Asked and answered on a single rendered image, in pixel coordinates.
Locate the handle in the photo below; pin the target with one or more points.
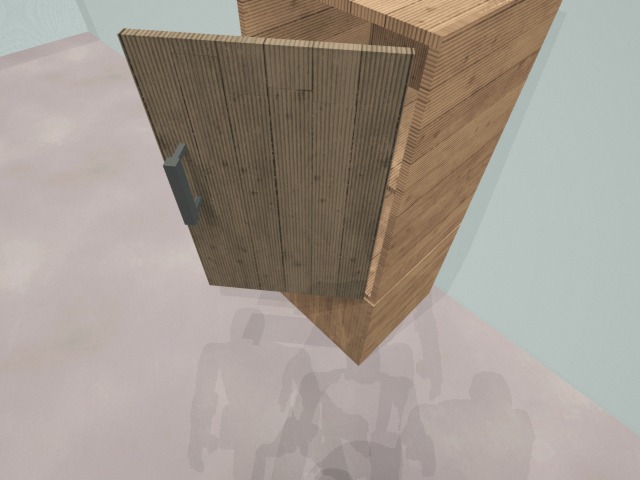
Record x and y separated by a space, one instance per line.
180 188

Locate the cupboard door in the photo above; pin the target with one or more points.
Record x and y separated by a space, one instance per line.
290 144

